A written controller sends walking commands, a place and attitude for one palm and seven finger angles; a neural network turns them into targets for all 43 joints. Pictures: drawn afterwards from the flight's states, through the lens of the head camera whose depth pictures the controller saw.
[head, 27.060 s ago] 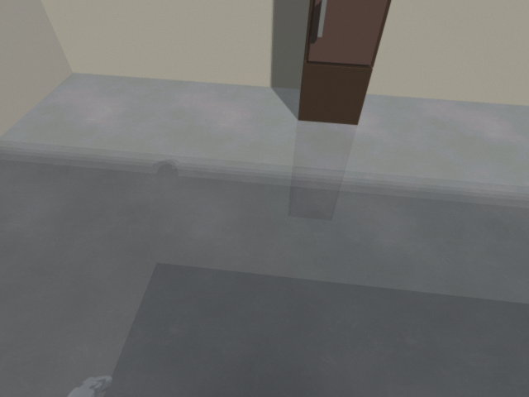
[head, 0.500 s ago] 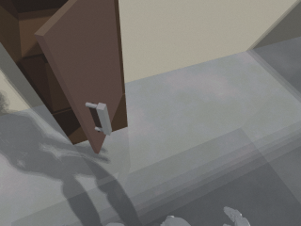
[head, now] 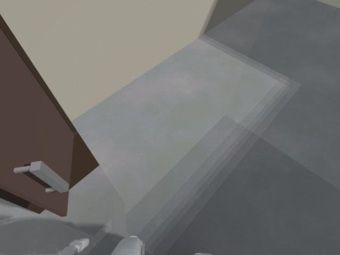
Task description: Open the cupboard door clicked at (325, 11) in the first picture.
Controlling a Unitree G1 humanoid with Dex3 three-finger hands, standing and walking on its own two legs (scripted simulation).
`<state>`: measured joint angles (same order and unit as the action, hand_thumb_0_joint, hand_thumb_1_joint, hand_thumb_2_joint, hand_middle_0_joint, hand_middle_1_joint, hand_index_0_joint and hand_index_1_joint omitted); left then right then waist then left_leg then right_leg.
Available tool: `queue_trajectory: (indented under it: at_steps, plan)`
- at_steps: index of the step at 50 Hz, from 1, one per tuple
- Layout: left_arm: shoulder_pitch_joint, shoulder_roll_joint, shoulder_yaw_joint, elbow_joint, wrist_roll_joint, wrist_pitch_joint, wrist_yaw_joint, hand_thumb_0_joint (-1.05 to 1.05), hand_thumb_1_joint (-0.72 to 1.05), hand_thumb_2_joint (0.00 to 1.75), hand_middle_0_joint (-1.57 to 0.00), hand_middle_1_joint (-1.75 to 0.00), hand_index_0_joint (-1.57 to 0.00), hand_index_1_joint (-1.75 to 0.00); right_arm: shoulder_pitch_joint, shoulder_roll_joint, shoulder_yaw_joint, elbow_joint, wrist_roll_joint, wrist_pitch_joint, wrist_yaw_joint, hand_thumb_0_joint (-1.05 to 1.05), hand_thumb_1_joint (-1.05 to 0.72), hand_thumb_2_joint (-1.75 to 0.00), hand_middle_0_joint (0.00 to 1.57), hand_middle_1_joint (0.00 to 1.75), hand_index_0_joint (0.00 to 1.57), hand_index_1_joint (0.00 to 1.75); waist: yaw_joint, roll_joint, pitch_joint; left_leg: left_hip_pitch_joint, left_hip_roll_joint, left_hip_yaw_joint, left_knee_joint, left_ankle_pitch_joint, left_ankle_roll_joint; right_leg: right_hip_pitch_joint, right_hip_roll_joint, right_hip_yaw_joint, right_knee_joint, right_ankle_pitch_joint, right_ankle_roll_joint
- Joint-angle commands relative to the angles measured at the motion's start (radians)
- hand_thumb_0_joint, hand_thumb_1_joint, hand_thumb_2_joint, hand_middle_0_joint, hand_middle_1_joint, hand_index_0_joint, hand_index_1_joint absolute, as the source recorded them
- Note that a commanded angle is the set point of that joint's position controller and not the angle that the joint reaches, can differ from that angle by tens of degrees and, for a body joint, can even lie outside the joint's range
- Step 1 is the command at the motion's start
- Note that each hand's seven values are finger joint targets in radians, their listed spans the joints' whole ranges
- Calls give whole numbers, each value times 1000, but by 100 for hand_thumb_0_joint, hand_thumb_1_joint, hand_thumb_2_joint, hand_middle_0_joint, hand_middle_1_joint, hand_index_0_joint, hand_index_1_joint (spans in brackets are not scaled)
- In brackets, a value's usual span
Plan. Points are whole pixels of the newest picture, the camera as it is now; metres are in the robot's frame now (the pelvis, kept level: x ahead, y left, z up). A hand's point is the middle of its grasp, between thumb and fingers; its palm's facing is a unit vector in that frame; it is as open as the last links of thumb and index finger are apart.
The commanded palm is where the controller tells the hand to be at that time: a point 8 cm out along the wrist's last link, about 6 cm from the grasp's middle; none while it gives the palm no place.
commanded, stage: walk to a spot facing it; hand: left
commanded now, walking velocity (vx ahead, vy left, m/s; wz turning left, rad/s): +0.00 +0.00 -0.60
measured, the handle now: (44, 179) +0.30 +0.37 -0.10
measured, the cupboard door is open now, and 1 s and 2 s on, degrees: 54 54 54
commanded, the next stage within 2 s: none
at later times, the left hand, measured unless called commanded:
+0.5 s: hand (130, 200) +0.27 +0.13 -0.16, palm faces -0.38 -0.90 -0.21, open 7.4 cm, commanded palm none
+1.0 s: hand (145, 183) +0.33 +0.09 -0.19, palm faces -0.43 -0.89 -0.16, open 7.4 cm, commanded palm none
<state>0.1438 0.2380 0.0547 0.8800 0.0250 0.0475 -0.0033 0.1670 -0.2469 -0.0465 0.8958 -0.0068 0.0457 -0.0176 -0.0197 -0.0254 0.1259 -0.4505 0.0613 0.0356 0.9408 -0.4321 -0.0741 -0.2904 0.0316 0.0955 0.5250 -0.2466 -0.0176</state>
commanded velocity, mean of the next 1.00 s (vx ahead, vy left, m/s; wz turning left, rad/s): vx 0.32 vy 0.00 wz -0.46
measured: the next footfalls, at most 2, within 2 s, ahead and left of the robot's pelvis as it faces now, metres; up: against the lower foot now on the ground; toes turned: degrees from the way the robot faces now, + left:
left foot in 0.12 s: +0.08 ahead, +0.14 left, +0.00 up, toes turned -2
right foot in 0.50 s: +0.12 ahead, -0.15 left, +0.00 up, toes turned -26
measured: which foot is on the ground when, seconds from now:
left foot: up 0.00-0.10, down 0.12-0.50, up 0.52-0.94, down 0.96-1.00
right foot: down 0.00-0.10, up 0.12-0.48, down 0.50-0.96, up 0.98-1.00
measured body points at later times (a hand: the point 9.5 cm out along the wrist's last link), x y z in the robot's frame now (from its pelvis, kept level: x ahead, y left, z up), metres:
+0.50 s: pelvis +0.08 -0.02 -0.01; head +0.12 -0.04 +0.44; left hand +0.29 +0.17 -0.14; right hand -0.05 -0.25 -0.15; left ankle +0.04 +0.14 -0.74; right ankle +0.08 -0.13 -0.73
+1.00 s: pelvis +0.27 -0.08 -0.02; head +0.31 -0.08 +0.43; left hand +0.36 +0.14 -0.18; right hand +0.29 -0.36 -0.13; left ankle +0.40 -0.03 -0.74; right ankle +0.09 -0.13 -0.70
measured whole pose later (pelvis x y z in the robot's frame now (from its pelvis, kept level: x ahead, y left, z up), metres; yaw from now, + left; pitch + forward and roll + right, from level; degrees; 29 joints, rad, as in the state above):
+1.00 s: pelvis +0.27 -0.08 -0.02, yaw -32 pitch +0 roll -1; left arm 0.37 0.19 0.07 1.06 0.01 -0.02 -0.02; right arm 0.08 -0.19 -0.03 0.89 -0.04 -0.07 0.01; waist 0.04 -0.03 0.07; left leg -0.42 0.06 0.10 0.62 -0.18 0.02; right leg -0.16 0.03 0.05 0.81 -0.49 -0.03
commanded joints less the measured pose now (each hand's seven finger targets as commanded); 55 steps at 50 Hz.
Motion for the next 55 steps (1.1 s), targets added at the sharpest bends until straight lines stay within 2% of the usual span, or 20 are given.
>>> queue_trajectory:
  at_steps: [1, 4, 5, 6, 7, 12, 20, 23, 24, 25, 26, 28, 32, 43, 46, 48, 49, 50, 52, 55]
  plan:
    - [0, 217, 62, -71, 4, -17, 10, 0, 90, 90, -20, -30, -20, -30, 53, -65, -23, -61, 3, -27, -10, 0, -90, -90, 20, 30, 20, 30, 13, -131, -150, 100, -36, 9, -192, 36, 4, 29, -208, 258, -141, 235, -161]
    - [-36, 150, 52, -88, -9, -10, 5, 0, 90, 90, -20, -30, -20, -30, 190, -119, -30, -26, -3, -50, -23, 0, -90, -90, 20, 30, 20, 30, -54, 1, -197, 390, 35, -69, -539, 122, 31, -168, -96, 204, -20, -69, -59]
    - [-17, 76, 37, -109, -19, -6, -8, 0, 90, 90, -20, -30, -20, -30, 229, -232, -52, -22, -27, -59, -26, 0, -90, -90, 20, 30, 20, 30, -65, 335, -181, 465, 307, -399, -710, -110, 116, -361, 58, 36, 245, -347, 6]
    - [-76, 99, 42, -135, -7, -9, -16, 0, 90, 90, -20, -30, -20, -30, 252, -274, -55, -26, -34, -61, -31, 0, -90, -90, 20, 30, 20, 30, -84, 358, -142, 383, 461, -576, -787, -194, 204, -405, 24, -31, 465, -392, 32]
    - [-101, 126, 48, -145, -1, -22, -29, 0, 90, 90, -20, -30, -20, -30, 209, -250, -43, -49, -32, -65, -29, 0, -90, -90, 20, 30, 20, 30, -57, 213, -91, 309, 472, -545, -789, -184, 245, -399, -53, -3, 542, -316, 34]
    - [-74, 58, 43, -82, 5, -29, -67, 0, 90, 90, -20, -30, -20, -30, 163, -146, -19, -42, -32, -93, -24, 0, -90, -90, 20, 30, 20, 30, -10, 205, -111, 378, 250, -106, -696, 222, 159, -380, -85, -116, 579, -103, 57]
    - [-184, 34, 20, -89, 0, -39, -78, 0, 90, 90, -20, -30, -20, -30, 270, -163, -29, 21, -37, -95, -5, 0, -90, -90, 20, 30, 20, 30, -54, 203, -95, 393, 300, 60, -663, 323, 156, -222, -78, -222, 205, -126, 33]
    - [-56, 64, 32, -43, 1, -47, -72, 0, 90, 90, -20, -30, -20, -30, 227, -171, -29, 18, -33, -91, 1, 0, -90, -90, 20, 30, 20, 30, 20, 169, -137, 296, 272, 143, -475, 363, 117, 58, -19, -267, 27, -69, -6]
    - [98, 115, 49, 10, 4, -57, -63, 0, 90, 90, -20, -30, -20, -30, 195, -157, -26, 6, -21, -94, 6, 0, -90, -90, 20, 30, 20, 30, 97, 56, -200, 158, 222, 205, -265, 424, 82, 322, -26, -222, -36, -50, -48]
    - [279, 250, 85, 55, 10, -69, -44, 0, 90, 90, -20, -30, -20, -30, 133, -88, -8, -43, 1, -97, 19, 0, -90, -90, 20, 30, 20, 30, 187, -261, -278, -160, 101, 277, 62, 64, 25, 584, -312, 202, -163, -190, -156]
    - [337, 313, 97, 74, -15, -65, -28, 0, 90, 90, -20, -30, -20, -30, 44, -87, -4, -91, -2, -95, 14, 0, -90, -90, 20, 30, 20, 30, 200, -323, -257, -324, 33, 119, 275, -218, 17, 545, -453, 494, -284, -109, -229]
    - [211, 227, 74, 42, -18, -68, -7, 0, 90, 90, -20, -30, -20, -30, 2, -111, -25, -69, -5, -89, 15, 0, -90, -90, 20, 30, 20, 30, 130, -131, -101, -339, 121, -20, 313, -24, 27, 327, -397, 364, -303, -144, -225]
    - [63, 143, 48, 5, -3, -91, -4, 0, 90, 90, -20, -30, -20, -30, 92, -62, -24, -8, -23, -61, 25, 0, -90, -90, 20, 30, 20, 30, 5, -124, -88, -117, 99, 3, 135, 126, -1, 81, -257, 120, -328, -18, -170]
    - [205, 132, 47, 92, -2, -116, 1, 0, 90, 90, -20, -30, -20, -30, -129, -29, -20, -85, -12, -100, 34, 0, -90, -90, 20, 30, 20, 30, 60, -102, -82, -103, 25, 14, -271, 183, 20, 282, -261, 149, -235, 323, -176]
    - [165, 117, 46, 89, -12, -114, 0, 0, 90, 90, -20, -30, -20, -30, 75, -75, -31, -9, -20, -115, 15, 0, -90, -90, 20, 30, 20, 30, -46, -30, -141, 318, -25, 54, -465, 274, 56, 100, -170, 60, -5, 427, -111]
    - [211, 34, 27, 64, -25, -116, -15, 0, 90, 90, -20, -30, -20, -30, 373, -265, -71, 62, -44, -121, -2, 0, -90, -90, 20, 30, 20, 30, -133, 381, -346, 721, 428, -518, -611, 178, 227, -286, 34, -123, 600, -294, -13]
    - [150, 61, 29, 46, -15, -116, -10, 0, 90, 90, -20, -30, -20, -30, 362, -237, -58, 58, -40, -105, -7, 0, -90, -90, 20, 30, 20, 30, -126, 265, -286, 637, 470, -598, -664, 149, 280, -351, -16, -30, 754, -312, -25]
    - [122, 58, 34, 39, -5, -117, -13, 0, 90, 90, -20, -30, -20, -30, 279, -199, -50, 35, -38, -102, 0, 0, -90, -90, 20, 30, 20, 30, -88, 144, -184, 477, 447, -529, -698, 27, 286, -384, -61, -40, 808, -264, -25]
    - [81, 43, 32, 57, 5, -105, -27, 0, 90, 90, -20, -30, -20, -30, 167, -104, -23, 17, -33, -118, -2, 0, -90, -90, 20, 30, 20, 30, -29, 186, -60, 286, 353, -354, -735, 72, 213, -386, -121, -41, 810, -111, -9]
    - [114, 2, 24, 73, 6, -76, -39, 0, 90, 90, -20, -30, -20, -30, 179, -68, -9, 49, -26, -141, -9, 0, -90, -90, 20, 30, 20, 30, 13, 158, -107, 310, 267, -118, -723, 398, 177, -352, -122, -67, 706, -14, 10]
